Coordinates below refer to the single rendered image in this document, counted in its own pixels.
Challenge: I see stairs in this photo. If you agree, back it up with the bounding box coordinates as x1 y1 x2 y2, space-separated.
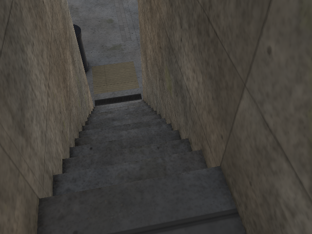
53 99 208 196

